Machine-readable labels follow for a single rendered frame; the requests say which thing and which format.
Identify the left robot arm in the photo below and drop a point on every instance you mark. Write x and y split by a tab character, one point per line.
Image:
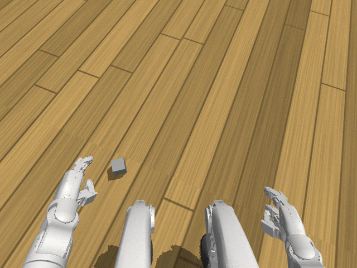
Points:
52	246

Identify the right robot hand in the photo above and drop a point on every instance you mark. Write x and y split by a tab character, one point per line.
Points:
286	220

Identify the cube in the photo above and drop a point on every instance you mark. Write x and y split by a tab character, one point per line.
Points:
119	166

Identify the left robot hand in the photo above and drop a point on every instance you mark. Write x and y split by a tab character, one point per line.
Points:
70	184

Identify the right robot arm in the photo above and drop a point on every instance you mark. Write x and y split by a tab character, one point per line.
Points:
301	252

